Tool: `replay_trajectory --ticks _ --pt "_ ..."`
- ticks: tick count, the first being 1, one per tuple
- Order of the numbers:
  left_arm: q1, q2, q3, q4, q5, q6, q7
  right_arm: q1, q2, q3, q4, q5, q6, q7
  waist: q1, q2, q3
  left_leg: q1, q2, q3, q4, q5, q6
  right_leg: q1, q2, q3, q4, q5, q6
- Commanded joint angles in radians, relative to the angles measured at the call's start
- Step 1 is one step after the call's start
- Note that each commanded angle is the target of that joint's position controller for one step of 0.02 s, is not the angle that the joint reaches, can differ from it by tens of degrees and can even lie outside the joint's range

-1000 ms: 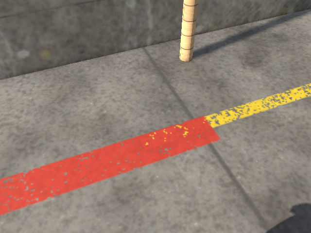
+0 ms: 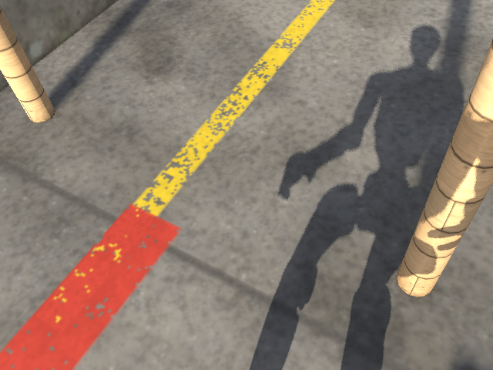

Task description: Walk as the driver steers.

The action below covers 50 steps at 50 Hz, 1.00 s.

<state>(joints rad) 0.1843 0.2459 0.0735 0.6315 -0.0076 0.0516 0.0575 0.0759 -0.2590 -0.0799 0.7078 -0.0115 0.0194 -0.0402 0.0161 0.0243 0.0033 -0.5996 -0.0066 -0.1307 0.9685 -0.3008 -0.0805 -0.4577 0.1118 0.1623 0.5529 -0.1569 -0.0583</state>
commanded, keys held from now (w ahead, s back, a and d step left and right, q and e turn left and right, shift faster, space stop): e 0.16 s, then no key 0.40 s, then w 0.44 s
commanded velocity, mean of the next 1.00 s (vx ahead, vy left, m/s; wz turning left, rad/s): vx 0.12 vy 0.00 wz -0.23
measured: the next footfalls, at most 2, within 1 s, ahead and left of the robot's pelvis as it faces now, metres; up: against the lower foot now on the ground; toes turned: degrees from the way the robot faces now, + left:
left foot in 0.16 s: +0.07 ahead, +0.15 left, +0.00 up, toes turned -11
right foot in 0.50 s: +0.05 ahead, -0.10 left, +0.00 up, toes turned -8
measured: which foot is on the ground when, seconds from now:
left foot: up 0.00-0.14, down 0.16-1.00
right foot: down 0.00-0.16, up 0.18-0.48, down 0.50-0.82, up 0.84-1.00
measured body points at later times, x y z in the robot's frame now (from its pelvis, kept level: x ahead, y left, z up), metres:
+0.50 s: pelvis +0.02 +0.04 +0.00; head +0.05 +0.04 +0.45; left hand +0.23 +0.26 -0.10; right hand +0.10 -0.24 -0.11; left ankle +0.03 +0.16 -0.73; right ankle +0.01 -0.10 -0.73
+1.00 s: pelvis +0.13 +0.04 +0.01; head +0.15 +0.05 +0.46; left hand +0.32 +0.26 -0.11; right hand +0.08 -0.22 -0.11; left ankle +0.07 +0.13 -0.73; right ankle +0.12 -0.11 -0.65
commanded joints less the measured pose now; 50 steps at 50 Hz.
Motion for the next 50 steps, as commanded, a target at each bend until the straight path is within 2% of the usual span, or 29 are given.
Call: replay_trajectory --ticks 1,4,7,8,9,10,11,13,14,17,20,22,24,25,26,27,28,29,32,35,38,40,41,42,43,44,46,47,50 --pt "-0.019 0.177 0.052 -0.078 0.004 -0.003 0.007 -0.033 -0.061 -0.012 -0.074 0.007 -0.022 0.012 0.004 -0.173 -0.144 0.027 -0.016 0.008 -0.101 -0.034 0.001 0.188 -0.230 0.346 -0.184 -0.119 -0.145" --pt "-0.008 0.169 0.050 -0.077 0.001 0.005 0.000 -0.030 -0.064 -0.012 -0.072 0.016 -0.033 0.029 0.010 -0.194 -0.122 0.127 -0.039 0.024 -0.224 -0.075 0.017 0.179 -0.214 0.390 -0.188 -0.091 -0.150" --pt "-0.035 0.161 0.050 -0.081 -0.020 0.008 -0.003 0.061 -0.071 -0.024 -0.042 0.017 -0.047 0.045 -0.047 -0.189 -0.116 0.333 -0.050 0.074 -0.504 0.043 0.055 0.140 -0.167 0.383 -0.138 0.027 -0.116" --pt "-0.021 0.144 0.048 -0.086 -0.026 0.003 -0.003 0.106 -0.102 -0.039 -0.029 0.013 -0.043 0.039 -0.055 -0.170 -0.136 0.478 0.026 0.040 -0.572 0.121 0.087 0.052 -0.126 0.346 -0.072 -0.034 -0.075" --pt "0.014 0.082 0.032 -0.103 -0.024 0.002 -0.008 0.121 -0.186 -0.052 -0.031 -0.013 -0.035 0.038 -0.017 0.103 -0.169 0.620 0.246 -0.176 -0.587 0.291 0.196 -0.129 -0.004 0.143 0.169 -0.267 -0.001" --pt "-0.024 0.136 0.049 -0.127 -0.027 -0.020 -0.008 0.116 -0.194 -0.057 -0.040 -0.039 -0.033 0.042 -0.038 0.292 -0.127 0.581 0.387 -0.395 -0.644 0.398 0.349 -0.289 0.068 0.045 0.341 -0.490 0.055" --pt "-0.029 0.207 0.074 -0.111 -0.006 -0.032 -0.012 0.077 -0.154 -0.047 -0.067 -0.031 -0.036 0.036 -0.034 0.188 -0.097 0.552 0.402 -0.367 -0.636 0.406 0.375 -0.306 0.016 0.060 0.544 -0.451 0.090" --pt "0.016 0.183 0.072 -0.060 -0.004 -0.015 -0.011 -0.006 -0.094 -0.027 -0.084 -0.009 -0.030 0.028 0.005 0.092 -0.066 0.498 0.279 -0.196 -0.610 0.391 0.292 -0.273 0.001 0.038 0.662 -0.338 0.118" --pt "0.039 0.159 0.065 -0.047 -0.003 -0.005 -0.013 -0.019 -0.080 -0.018 -0.082 0.002 -0.029 0.027 0.011 0.083 -0.049 0.467 0.256 -0.154 -0.612 0.415 0.284 -0.253 -0.002 0.035 0.705 -0.294 0.129" --pt "0.022 0.083 0.031 -0.048 -0.009 0.001 -0.023 -0.023 -0.057 -0.005 -0.066 -0.003 -0.020 0.031 0.011 0.114 -0.035 0.422 0.169 -0.022 -0.634 0.367 0.267 -0.153 -0.040 -0.058 0.513 -0.210 0.147" --pt "-0.074 0.023 -0.004 -0.068 0.002 -0.009 -0.038 0.044 -0.089 -0.009 -0.033 0.001 -0.010 0.032 -0.048 0.174 -0.046 0.399 0.163 -0.014 -0.640 0.275 0.272 0.041 -0.099 -0.133 0.203 -0.240 0.142" --pt "-0.056 0.064 0.007 -0.054 -0.007 -0.017 -0.043 0.067 -0.112 -0.011 -0.028 0.007 -0.013 0.036 -0.042 0.167 -0.041 0.402 0.193 -0.050 -0.619 0.267 0.284 0.128 -0.098 -0.147 0.035 -0.201 0.122" --pt "-0.017 0.085 0.013 -0.027 0.006 -0.024 -0.042 0.105 -0.087 0.000 -0.015 0.017 -0.026 0.040 -0.017 0.123 -0.043 0.371 0.179 -0.045 -0.590 0.313 0.230 0.290 -0.103 -0.127 -0.204 0.013 0.085" --pt "0.000 0.125 0.019 -0.033 0.015 -0.025 -0.035 0.129 -0.075 0.005 -0.010 0.006 -0.040 0.047 -0.022 0.077 -0.085 0.329 0.161 -0.033 -0.570 0.278 0.169 0.410 -0.175 -0.043 -0.187 0.166 0.062" --pt "-0.007 0.195 0.033 -0.023 0.021 -0.024 -0.029 0.162 -0.063 0.009 -0.023 -0.014 -0.058 0.059 -0.078 -0.075 -0.116 0.283 0.090 0.042 -0.542 0.204 0.117 0.462 -0.235 0.019 -0.061 0.354 0.011" --pt "-0.020 0.133 0.028 -0.009 0.017 -0.023 -0.036 0.140 -0.052 0.016 -0.022 -0.018 -0.060 0.059 -0.057 -0.148 -0.142 0.353 0.060 0.091 -0.538 0.095 0.073 0.378 -0.230 0.018 -0.059 0.232 -0.031" --pt "-0.039 0.085 0.015 -0.019 0.017 -0.025 -0.045 0.093 -0.074 0.013 -0.025 -0.014 -0.055 0.059 -0.030 -0.122 -0.102 0.353 0.047 0.103 -0.519 0.078 0.051 0.341 -0.210 0.016 -0.075 0.149 -0.028" --pt "-0.022 0.060 0.008 0.001 0.020 -0.026 -0.047 0.097 -0.053 0.016 -0.015 -0.012 -0.047 0.060 -0.026 -0.113 -0.107 0.358 0.034 0.122 -0.509 0.031 0.050 0.331 -0.191 0.004 -0.089 0.016 -0.015" --pt "0.039 0.130 0.025 0.026 0.004 -0.030 -0.047 0.110 -0.053 0.010 -0.024 0.009 -0.030 0.051 -0.002 -0.181 0.012 0.234 -0.023 0.190 -0.362 -0.162 0.079 0.236 -0.231 0.112 -0.189 -0.498 -0.069" --pt "0.107 0.159 0.028 0.055 -0.005 -0.057 -0.040 0.091 -0.052 0.004 -0.047 0.034 -0.061 0.042 0.019 -0.248 0.101 0.097 -0.008 0.149 -0.205 -0.198 0.120 0.210 -0.365 0.357 -0.305 -0.640 -0.170" --pt "0.054 0.142 0.022 0.058 -0.014 -0.078 -0.034 0.128 -0.044 0.000 -0.035 0.038 -0.092 0.054 -0.019 -0.218 0.081 0.152 0.021 0.128 -0.275 -0.214 0.173 0.195 -0.362 0.303 -0.279 -0.500 -0.148" --pt "-0.029 0.121 0.017 0.046 -0.022 -0.073 -0.036 0.242 -0.030 -0.005 0.022 0.025 -0.104 0.061 -0.085 -0.178 0.036 0.456 -0.025 0.179 -0.429 0.002 0.179 0.038 -0.265 0.134 -0.200 -0.393 -0.090" --pt "-0.049 0.084 0.007 0.040 -0.016 -0.077 -0.035 0.334 -0.046 -0.014 0.056 0.018 -0.104 0.060 -0.117 -0.119 0.013 0.568 -0.006 0.132 -0.440 -0.002 0.178 -0.042 -0.214 0.058 -0.082 -0.350 -0.054" --pt "-0.082 0.011 -0.013 0.008 -0.017 -0.088 -0.035 0.434 -0.123 -0.032 0.071 0.017 -0.107 0.056 -0.138 0.096 0.013 0.658 0.157 -0.165 -0.603 -0.213 0.247 -0.196 -0.096 -0.104 0.213 -0.294 0.021" --pt "-0.128 0.058 -0.003 -0.041 -0.035 -0.112 -0.032 0.483 -0.203 -0.051 0.064 0.011 -0.116 0.067 -0.157 0.294 0.050 0.714 0.359 -0.580 -0.774 -0.289 0.394 -0.401 -0.052 -0.118 0.469 -0.408 0.048" --pt "-0.117 0.108 0.014 -0.032 -0.046 -0.132 -0.033 0.444 -0.155 -0.033 0.051 0.006 -0.122 0.061 -0.131 0.184 0.101 0.734 0.395 -0.612 -0.781 -0.284 0.421 -0.523 -0.109 -0.057 0.623 -0.406 0.034" --pt "-0.064 0.090 0.010 0.006 -0.025 -0.148 -0.040 0.378 -0.126 -0.021 0.027 0.007 -0.125 0.053 -0.079 0.056 0.091 0.749 0.324 -0.420 -0.754 -0.159 0.352 -0.566 -0.172 -0.066 0.678 -0.205 0.004" --pt "-0.067 0.090 0.008 0.011 -0.012 -0.148 -0.046 0.342 -0.119 -0.016 0.017 0.009 -0.123 0.053 -0.063 0.027 0.087 0.716 0.302 -0.341 -0.761 -0.026 0.324 -0.537 -0.198 -0.063 0.642 -0.128 0.001" --pt "-0.090 0.069 0.004 0.029 -0.001 -0.146 -0.059 0.353 -0.076 0.002 0.030 0.010 -0.103 0.046 -0.063 0.067 0.056 0.652 0.215 -0.108 -0.806 0.290 0.277 -0.418 -0.209 -0.130 0.479 0.000 0.022"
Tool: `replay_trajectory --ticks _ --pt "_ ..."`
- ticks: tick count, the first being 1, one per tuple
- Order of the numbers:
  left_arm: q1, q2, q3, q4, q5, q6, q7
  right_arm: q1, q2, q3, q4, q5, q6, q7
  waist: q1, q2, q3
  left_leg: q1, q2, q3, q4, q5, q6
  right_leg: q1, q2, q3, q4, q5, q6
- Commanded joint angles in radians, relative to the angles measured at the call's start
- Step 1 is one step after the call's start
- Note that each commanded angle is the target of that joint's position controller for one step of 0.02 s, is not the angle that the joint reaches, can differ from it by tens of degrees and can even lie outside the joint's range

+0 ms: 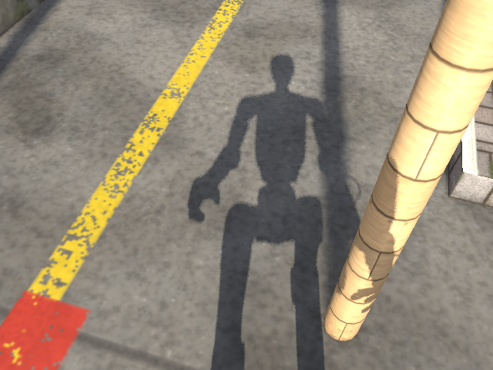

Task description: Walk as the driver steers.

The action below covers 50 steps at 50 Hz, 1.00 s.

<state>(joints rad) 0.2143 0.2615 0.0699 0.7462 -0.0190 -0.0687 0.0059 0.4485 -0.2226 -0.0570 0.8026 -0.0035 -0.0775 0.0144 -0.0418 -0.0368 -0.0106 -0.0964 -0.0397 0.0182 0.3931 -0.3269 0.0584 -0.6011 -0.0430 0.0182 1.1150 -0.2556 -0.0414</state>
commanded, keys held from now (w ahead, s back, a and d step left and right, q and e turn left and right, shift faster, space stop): w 1.00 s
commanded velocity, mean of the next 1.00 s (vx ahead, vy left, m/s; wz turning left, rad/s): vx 0.13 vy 0.00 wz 0.00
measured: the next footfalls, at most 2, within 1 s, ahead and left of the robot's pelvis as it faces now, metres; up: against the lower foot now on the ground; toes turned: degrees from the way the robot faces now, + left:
right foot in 0.26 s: +0.37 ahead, -0.14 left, +0.00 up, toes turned -4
left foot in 0.66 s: +0.33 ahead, +0.13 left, +0.00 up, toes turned -1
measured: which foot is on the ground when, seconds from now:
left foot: down 0.00-0.26, up 0.28-0.64, down 0.66-1.00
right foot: up 0.00-0.24, down 0.26-1.00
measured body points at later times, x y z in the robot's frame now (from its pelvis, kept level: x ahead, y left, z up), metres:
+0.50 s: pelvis +0.22 -0.04 +0.00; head +0.27 -0.06 +0.44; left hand +0.36 +0.21 -0.12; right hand +0.36 -0.32 -0.12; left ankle +0.24 +0.13 -0.68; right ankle +0.30 -0.13 -0.74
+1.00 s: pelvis +0.29 +0.00 +0.00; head +0.30 +0.01 +0.44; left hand +0.38 +0.26 -0.15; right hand +0.40 -0.25 -0.12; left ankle +0.29 +0.13 -0.74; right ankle +0.30 -0.13 -0.74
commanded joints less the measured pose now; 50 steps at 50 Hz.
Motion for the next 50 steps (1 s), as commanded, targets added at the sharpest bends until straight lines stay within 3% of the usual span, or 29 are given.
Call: replay_trajectory --ticks 1,4,8,11,12,13,14,15,16,17,18,19,20,22,23,25,27,30,33,34,35,36,37,38,41,46,47,48,50 --pt "-0.156 0.038 0.001 -0.091 0.012 -0.026 -0.009 -0.009 -0.111 -0.019 -0.056 0.006 -0.001 -0.015 -0.012 0.120 0.077 0.123 0.223 -0.199 -0.235 0.377 0.126 -0.243 -0.043 -0.006 -0.170 0.145 0.016" --pt "-0.273 -0.009 -0.023 -0.115 0.008 -0.035 -0.024 0.029 -0.148 -0.023 -0.032 0.012 0.011 -0.035 -0.042 0.121 0.093 0.021 0.179 -0.097 -0.259 0.403 0.100 -0.078 0.009 -0.059 -0.437 0.304 0.035" --pt "-0.355 0.030 -0.021 -0.136 -0.008 -0.041 -0.047 0.062 -0.173 -0.029 0.000 0.024 0.013 -0.035 -0.043 0.141 0.126 0.075 0.243 -0.112 -0.259 0.406 0.112 -0.014 0.031 -0.052 -0.579 0.320 0.014" --pt "-0.280 0.076 0.003 -0.118 -0.001 -0.044 -0.064 0.048 -0.206 -0.046 -0.002 0.027 0.023 -0.029 0.023 0.161 0.042 0.195 0.271 -0.099 -0.096 0.856 0.090 0.126 0.087 -0.078 -0.615 0.212 -0.034" --pt "-0.156 0.113 0.023 -0.085 -0.004 -0.041 -0.057 0.020 -0.213 -0.048 -0.009 0.024 0.031 -0.031 0.099 0.170 -0.037 0.189 0.251 -0.069 0.053 1.014 0.071 0.283 0.115 -0.100 -0.641 0.211 -0.066" --pt "0.002 0.153 0.041 -0.044 -0.003 -0.034 -0.046 -0.001 -0.210 -0.045 -0.021 0.019 0.034 -0.032 0.175 0.172 -0.133 0.058 0.222 -0.054 0.250 0.991 0.043 0.545 0.074 -0.056 -0.615 0.238 -0.104" --pt "0.184 0.233 0.059 -0.013 0.018 -0.027 -0.033 0.011 -0.148 -0.027 -0.056 -0.001 0.031 -0.033 0.209 0.008 -0.296 -0.236 0.136 -0.021 0.611 0.588 0.001 0.902 -0.161 0.255 -0.586 0.173 -0.196" --pt "0.104 0.224 0.027 -0.019 0.072 -0.044 -0.039 0.106 -0.011 0.012 -0.052 0.012 0.019 -0.031 0.106 -0.237 -0.398 -0.454 -0.090 -0.153 0.932 -0.314 -0.088 1.012 -0.436 0.696 -0.691 0.948 -0.383" --pt "0.023 0.095 -0.003 -0.039 0.065 -0.053 -0.037 0.054 -0.135 -0.011 -0.018 0.022 0.018 -0.034 0.131 -0.080 -0.353 -0.402 -0.032 -0.300 0.986 -0.349 -0.126 0.882 -0.387 0.457 -0.600 1.565 -0.333" --pt "-0.002 0.115 0.003 -0.032 0.040 -0.061 -0.037 0.003 -0.165 -0.019 -0.041 0.023 0.019 -0.034 0.123 -0.107 -0.285 -0.477 -0.013 -0.264 0.976 -0.363 -0.135 0.851 -0.346 0.323 -0.603 1.528 -0.292" --pt "-0.043 0.098 -0.003 -0.016 0.021 -0.054 -0.031 -0.024 -0.165 -0.019 -0.045 0.007 0.028 -0.046 0.090 0.002 -0.254 -0.461 0.030 -0.219 0.912 -0.285 -0.136 0.746 -0.290 0.271 -0.647 1.338 -0.251" --pt "-0.099 0.063 -0.017 -0.010 0.013 -0.042 -0.025 -0.039 -0.162 -0.027 -0.044 0.000 0.049 -0.052 0.047 0.045 -0.188 -0.407 0.073 -0.177 0.837 -0.206 -0.137 0.598 -0.241 0.215 -0.700 1.142 -0.226" --pt "-0.126 0.049 -0.024 0.007 0.023 -0.042 -0.028 -0.036 -0.145 -0.028 -0.042 0.001 0.076 -0.053 0.014 0.065 -0.163 -0.302 0.099 -0.168 0.781 -0.143 -0.133 0.461 -0.199 0.163 -0.739 1.004 -0.196" --pt "-0.192 0.072 -0.021 0.023 0.048 -0.037 -0.035 -0.009 -0.082 -0.018 -0.050 0.005 0.105 -0.060 -0.029 -0.023 -0.119 -0.218 0.089 -0.124 0.685 -0.071 -0.146 0.298 -0.160 0.078 -0.786 0.961 -0.208" --pt "-0.205 0.084 -0.018 0.035 0.051 -0.034 -0.032 -0.017 -0.078 -0.016 -0.063 0.003 0.109 -0.066 -0.037 -0.062 -0.115 -0.209 0.090 -0.115 0.620 -0.042 -0.149 0.271 -0.150 0.053 -0.796 0.940 -0.210" --pt "-0.199 0.095 -0.015 0.063 0.042 -0.026 -0.023 -0.066 -0.079 -0.011 -0.081 -0.003 0.115 -0.076 -0.029 -0.075 -0.135 -0.195 0.114 -0.115 0.503 0.036 -0.145 0.276 -0.151 0.046 -0.807 0.803 -0.201" --pt "-0.181 0.114 -0.009 0.085 0.032 -0.014 -0.014 -0.124 -0.098 -0.013 -0.092 -0.001 0.126 -0.078 -0.003 -0.065 -0.130 -0.170 0.134 -0.113 0.420 0.096 -0.134 0.259 -0.160 0.072 -0.842 0.509 -0.190" --pt "-0.162 0.122 -0.009 0.106 0.027 0.006 -0.008 -0.195 -0.120 -0.018 -0.109 0.000 0.130 -0.078 0.024 -0.066 -0.060 -0.155 0.132 -0.099 0.315 0.077 -0.111 0.215 -0.158 0.128 -0.876 0.050 -0.172" --pt "-0.126 0.072 -0.029 0.125 0.020 0.016 -0.005 -0.213 -0.116 -0.018 -0.109 -0.017 0.112 -0.075 0.016 -0.023 -0.008 -0.070 0.116 -0.077 0.072 0.168 -0.069 0.194 -0.100 0.137 -0.827 -0.176 -0.082" --pt "-0.088 0.052 -0.037 0.135 0.029 0.014 -0.006 -0.213 -0.148 -0.021 -0.119 -0.024 0.107 -0.076 0.031 0.025 -0.009 -0.037 0.178 -0.145 0.032 0.282 -0.045 0.183 -0.063 0.119 -0.777 -0.188 -0.032" --pt "-0.012 0.074 -0.024 0.146 0.028 0.008 -0.011 -0.253 -0.224 -0.038 -0.113 -0.014 0.105 -0.075 0.111 0.145 -0.003 -0.081 0.193 -0.167 0.053 0.229 -0.015 0.191 0.013 0.049 -0.769 -0.145 0.004" --pt "-0.056 0.091 -0.020 0.155 0.027 0.008 -0.010 -0.236 -0.170 -0.034 -0.103 -0.015 0.097 -0.061 0.071 0.146 -0.017 -0.170 0.156 -0.144 0.029 0.074 -0.024 0.307 0.028 0.007 -0.730 -0.060 0.029" --pt "-0.083 0.097 -0.017 0.156 0.022 0.012 -0.008 -0.236 -0.132 -0.022 -0.100 -0.021 0.089 -0.054 0.061 0.131 -0.013 -0.207 0.144 -0.137 0.011 0.038 -0.039 0.348 0.023 0.008 -0.708 -0.025 0.029" --pt "-0.095 0.079 -0.020 0.161 0.021 0.018 -0.003 -0.256 -0.125 -0.018 -0.101 -0.020 0.081 -0.051 0.068 0.134 -0.009 -0.215 0.138 -0.132 0.009 0.078 -0.051 0.364 0.018 0.009 -0.696 0.001 0.024" --pt "-0.089 0.081 -0.018 0.187 0.025 0.027 -0.001 -0.248 -0.123 -0.016 -0.094 -0.010 0.064 -0.050 0.065 0.124 -0.021 -0.174 0.128 -0.120 0.033 0.187 -0.051 0.373 0.012 0.015 -0.688 0.060 0.019" --pt "-0.100 0.087 -0.015 0.234 0.016 0.030 -0.002 -0.231 -0.129 -0.014 -0.079 -0.005 0.064 -0.053 0.053 0.082 -0.026 -0.126 0.118 -0.110 0.051 0.286 -0.037 0.387 0.009 0.016 -0.680 0.138 0.030" --pt "-0.104 0.078 -0.019 0.239 0.021 0.045 0.001 -0.206 -0.126 -0.014 -0.065 -0.003 0.064 -0.052 0.043 0.059 -0.021 -0.114 0.115 -0.097 0.053 0.268 -0.045 0.387 0.016 0.007 -0.668 0.146 0.026" --pt "-0.091 0.059 -0.026 0.243 0.027 0.053 -0.003 -0.204 -0.110 -0.005 -0.053 -0.015 0.074 -0.051 0.056 0.054 -0.025 -0.119 0.125 -0.103 0.055 0.303 -0.037 0.403 0.006 0.020 -0.683 0.152 0.032" --pt "-0.090 0.073 -0.025 0.258 0.022 0.061 -0.006 -0.210 -0.117 -0.005 -0.047 -0.016 0.082 -0.049 0.053 0.056 -0.016 -0.110 0.119 -0.096 0.056 0.324 -0.035 0.406 0.006 0.022 -0.682 0.150 0.035"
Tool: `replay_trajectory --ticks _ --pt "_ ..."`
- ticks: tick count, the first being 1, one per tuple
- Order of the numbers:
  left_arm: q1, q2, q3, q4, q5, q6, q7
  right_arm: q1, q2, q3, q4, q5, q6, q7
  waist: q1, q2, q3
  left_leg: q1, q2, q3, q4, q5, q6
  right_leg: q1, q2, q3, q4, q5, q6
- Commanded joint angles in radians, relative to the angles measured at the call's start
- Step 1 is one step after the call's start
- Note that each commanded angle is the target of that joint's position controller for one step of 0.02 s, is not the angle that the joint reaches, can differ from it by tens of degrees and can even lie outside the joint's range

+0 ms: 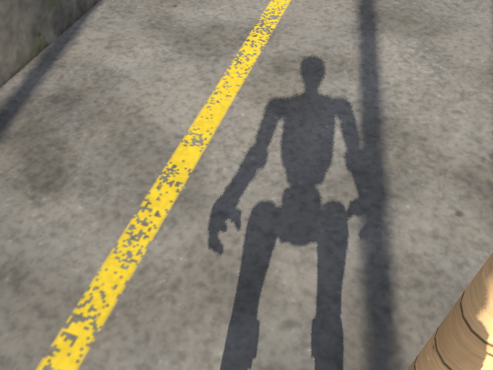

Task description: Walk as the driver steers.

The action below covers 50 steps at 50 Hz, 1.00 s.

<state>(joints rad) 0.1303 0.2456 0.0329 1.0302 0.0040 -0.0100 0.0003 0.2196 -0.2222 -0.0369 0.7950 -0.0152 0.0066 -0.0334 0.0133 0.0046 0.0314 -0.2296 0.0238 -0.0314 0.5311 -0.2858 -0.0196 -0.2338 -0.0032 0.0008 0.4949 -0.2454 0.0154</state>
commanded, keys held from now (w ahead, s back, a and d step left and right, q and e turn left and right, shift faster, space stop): w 1.00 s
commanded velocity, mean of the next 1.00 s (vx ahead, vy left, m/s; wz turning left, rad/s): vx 0.14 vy -0.01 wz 0.00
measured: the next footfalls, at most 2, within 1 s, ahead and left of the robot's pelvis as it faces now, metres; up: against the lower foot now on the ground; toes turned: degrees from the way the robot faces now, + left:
left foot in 0.62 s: +0.22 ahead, +0.10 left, +0.00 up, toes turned -1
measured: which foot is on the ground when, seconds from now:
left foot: down 0.00-0.34, up 0.36-0.60, down 0.62-1.00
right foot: down 0.00-1.00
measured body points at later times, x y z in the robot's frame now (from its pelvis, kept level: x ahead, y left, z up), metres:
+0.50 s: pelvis +0.09 -0.03 +0.01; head +0.12 -0.04 +0.45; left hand +0.12 +0.23 -0.13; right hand +0.21 -0.29 -0.12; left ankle +0.10 +0.11 -0.69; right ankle +0.04 -0.14 -0.73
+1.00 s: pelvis +0.13 -0.01 +0.00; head +0.14 -0.01 +0.45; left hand +0.12 +0.25 -0.16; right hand +0.22 -0.26 -0.14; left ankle +0.18 +0.10 -0.74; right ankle +0.04 -0.14 -0.74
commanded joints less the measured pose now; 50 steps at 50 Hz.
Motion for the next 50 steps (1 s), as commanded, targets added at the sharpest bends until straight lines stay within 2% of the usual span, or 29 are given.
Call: replay_trajectory --ticks 1,5,6,7,9,10,11,12,13,14,15,16,17,18,19,20,21,22,24,25,27,30,31,32,33,35,38,41,50 --pt "-0.004 0.094 0.012 -0.019 -0.001 0.004 0.000 0.015 -0.120 -0.024 -0.035 -0.003 -0.001 0.000 -0.001 0.016 -0.057 0.025 0.055 -0.044 -0.083 0.287 0.044 0.043 -0.034 0.040 -0.062 0.140 -0.020" --pt "0.003 0.105 0.012 0.006 -0.002 0.008 0.008 0.015 -0.119 -0.019 -0.008 0.000 -0.002 -0.001 -0.001 0.010 -0.047 0.031 0.049 -0.036 -0.089 0.293 0.043 0.054 -0.035 0.041 -0.067 0.152 -0.015" --pt "0.026 0.145 0.028 -0.028 -0.035 -0.004 0.008 0.094 -0.173 -0.046 0.004 0.039 -0.007 -0.001 -0.019 0.012 -0.115 0.025 0.025 -0.040 -0.105 -0.494 0.084 -0.017 -0.022 0.024 -0.039 -0.512 -0.060" --pt "-0.105 0.125 0.014 -0.099 -0.033 -0.023 0.007 0.054 -0.169 -0.035 -0.024 0.034 -0.020 -0.002 -0.041 0.044 0.081 -0.073 0.070 -0.122 -0.198 -0.571 0.107 -0.174 -0.023 0.015 -0.032 -0.515 -0.055" --pt "-0.130 0.067 0.002 -0.120 -0.035 -0.064 0.001 0.106 -0.191 -0.049 0.001 0.033 -0.048 -0.008 -0.051 0.160 0.091 0.052 0.230 -0.342 -0.362 -0.480 0.183 -0.280 -0.017 -0.034 0.104 -0.166 -0.049" --pt "-0.104 0.074 0.007 -0.106 -0.031 -0.080 -0.005 0.138 -0.206 -0.061 0.012 0.035 -0.055 -0.009 -0.055 0.174 0.064 0.103 0.288 -0.421 -0.378 -0.405 0.225 -0.289 -0.040 -0.014 0.163 -0.099 -0.070" --pt "-0.082 0.078 0.008 -0.104 -0.032 -0.087 -0.014 0.148 -0.192 -0.059 0.010 0.027 -0.058 -0.007 -0.050 0.157 0.051 0.101 0.307 -0.438 -0.380 -0.381 0.244 -0.297 -0.057 0.008 0.240 -0.164 -0.087" --pt "-0.055 0.071 0.006 -0.103 -0.041 -0.090 -0.021 0.119 -0.179 -0.054 -0.006 0.024 -0.060 -0.001 -0.031 0.151 0.034 0.087 0.297 -0.412 -0.377 -0.373 0.242 -0.276 -0.060 0.007 0.255 -0.243 -0.104" --pt "-0.016 0.064 0.002 -0.097 -0.047 -0.091 -0.026 0.061 -0.184 -0.053 -0.025 0.036 -0.057 0.005 0.003 0.161 0.038 0.032 0.268 -0.345 -0.369 -0.343 0.223 -0.196 -0.060 -0.012 0.152 -0.252 -0.116" --pt "0.031 0.072 0.006 -0.071 -0.040 -0.094 -0.028 0.011 -0.187 -0.055 -0.036 0.048 -0.051 0.009 0.035 0.150 0.031 -0.038 0.202 -0.243 -0.338 -0.270 0.192 -0.047 -0.031 -0.057 0.013 -0.146 -0.113" --pt "0.094 0.095 0.020 -0.032 -0.026 -0.092 -0.026 0.006 -0.183 -0.056 -0.035 0.045 -0.043 0.009 0.058 0.132 -0.002 -0.097 0.144 -0.166 -0.264 -0.200 0.165 0.104 0.018 -0.096 -0.036 -0.024 -0.090" --pt "0.185 0.115 0.032 0.004 -0.019 -0.086 -0.022 -0.005 -0.161 -0.049 -0.042 0.036 -0.042 0.008 0.092 0.108 -0.042 -0.182 0.111 -0.112 -0.163 -0.133 0.138 0.246 0.009 -0.070 -0.024 -0.008 -0.081" --pt "0.338 0.177 0.053 0.037 -0.022 -0.082 -0.015 -0.063 -0.095 -0.027 -0.071 0.023 -0.046 0.012 0.158 -0.040 -0.070 -0.347 0.038 -0.006 0.135 -0.026 0.078 0.404 -0.147 0.159 -0.132 -0.127 -0.133" --pt "0.425 0.283 0.076 0.040 -0.017 -0.087 -0.023 -0.074 -0.054 -0.017 -0.125 0.031 -0.066 0.006 0.170 -0.300 -0.076 -0.601 -0.060 0.055 0.447 -0.203 0.039 0.509 -0.364 0.581 -0.271 -0.245 -0.278" --pt "0.374 0.218 0.055 0.027 -0.010 -0.100 -0.023 -0.068 -0.103 -0.026 -0.120 0.052 -0.081 0.004 0.142 -0.188 -0.027 -0.717 -0.007 -0.048 0.652 -0.268 0.055 0.473 -0.425 0.677 -0.292 -0.319 -0.340" --pt "0.060 0.052 -0.016 -0.066 0.022 -0.110 -0.015 -0.078 -0.113 -0.030 -0.090 0.056 -0.076 -0.013 0.024 -0.106 0.125 -0.464 0.004 -0.155 0.588 -0.305 0.010 0.151 -0.395 0.372 -0.093 1.076 -0.284" --pt "0.038 0.085 0.000 -0.077 0.024 -0.110 -0.012 0.064 -0.087 -0.023 -0.038 0.012 -0.068 -0.010 -0.022 -0.158 0.011 -0.415 -0.010 -0.111 0.574 -0.350 -0.016 0.212 -0.316 0.198 -0.031 1.341 -0.247" --pt "0.055 0.136 0.014 -0.066 0.010 -0.100 -0.004 0.091 -0.093 -0.023 -0.029 0.006 -0.063 -0.010 -0.024 -0.142 -0.053 -0.407 0.012 -0.093 0.469 -0.295 -0.029 0.286 -0.298 0.172 -0.013 1.276 -0.215" --pt "0.047 0.136 0.011 -0.058 -0.004 -0.060 0.014 0.030 -0.071 -0.011 -0.030 0.024 -0.028 -0.007 -0.024 -0.112 -0.116 -0.192 0.027 -0.002 0.296 -0.087 -0.042 0.173 -0.226 0.086 -0.056 1.092 -0.176" --pt "0.031 0.148 0.013 -0.061 -0.010 -0.045 0.020 0.010 -0.056 -0.003 -0.031 0.033 -0.012 -0.002 -0.024 -0.128 -0.114 -0.139 0.006 0.025 0.224 -0.028 -0.041 0.152 -0.195 0.058 -0.061 1.058 -0.169" --pt "0.037 0.186 0.027 -0.054 -0.014 -0.024 0.030 -0.010 -0.087 -0.011 -0.033 0.043 -0.005 0.004 -0.017 -0.147 -0.113 -0.081 -0.027 0.060 0.136 0.099 -0.031 0.149 -0.168 0.028 -0.084 0.943 -0.176" --pt "0.052 0.147 0.021 -0.037 -0.032 -0.005 0.043 -0.033 -0.108 -0.023 -0.032 0.016 -0.015 0.014 -0.032 -0.085 -0.090 0.036 -0.020 0.067 -0.081 0.309 0.030 0.109 -0.162 0.018 -0.032 0.640 -0.132" --pt "0.104 0.124 0.017 -0.020 -0.015 -0.007 0.040 -0.026 -0.156 -0.036 -0.035 0.002 -0.018 0.007 -0.023 0.002 -0.107 0.129 0.049 -0.014 -0.097 0.609 0.061 0.058 -0.118 0.006 0.001 0.400 -0.086" --pt "0.205 0.071 0.010 0.007 0.024 0.007 0.043 -0.013 -0.147 -0.020 -0.007 -0.005 -0.007 0.005 0.053 0.127 -0.155 0.165 0.121 -0.096 -0.063 0.801 0.114 0.079 -0.051 -0.012 0.000 0.071 -0.016" --pt "0.248 0.044 0.001 0.029 0.020 0.025 0.044 -0.059 -0.106 -0.006 -0.004 -0.004 -0.002 0.011 0.066 0.183 -0.124 0.119 0.151 -0.137 -0.082 0.665 0.157 0.084 -0.028 -0.021 -0.025 -0.083 0.014" --pt "0.178 0.097 0.012 0.034 0.003 0.051 0.053 -0.090 -0.116 -0.013 0.008 0.009 -0.007 0.015 0.028 0.110 -0.011 0.035 0.086 -0.118 -0.116 0.403 0.113 0.056 -0.021 -0.026 -0.064 -0.029 0.014" --pt "0.176 0.101 0.018 0.048 0.001 0.067 0.060 -0.056 -0.124 -0.014 0.056 0.014 -0.025 0.013 0.017 0.072 -0.043 0.050 0.062 -0.102 -0.111 0.370 0.091 0.088 -0.032 -0.017 -0.079 0.043 0.010" --pt "0.167 0.084 0.019 0.063 -0.001 0.061 0.056 -0.055 -0.109 -0.012 0.088 0.018 -0.024 0.001 0.006 0.042 -0.059 0.082 0.045 -0.079 -0.095 0.372 0.091 0.084 -0.037 -0.021 -0.093 0.068 0.010" --pt "0.206 0.044 0.011 0.107 0.001 0.041 0.050 -0.079 -0.088 -0.017 0.156 0.021 -0.002 -0.014 -0.004 -0.009 -0.011 0.093 0.010 -0.039 -0.102 0.263 0.088 0.020 -0.045 -0.036 -0.125 0.034 0.012"
Keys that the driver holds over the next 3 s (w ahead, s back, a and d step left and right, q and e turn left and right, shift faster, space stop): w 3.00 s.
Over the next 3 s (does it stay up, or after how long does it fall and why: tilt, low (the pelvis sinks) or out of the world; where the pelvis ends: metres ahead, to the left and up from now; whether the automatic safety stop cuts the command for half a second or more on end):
stays up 0.13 0.00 0.00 its command is cut before an obstacle after 0.4 s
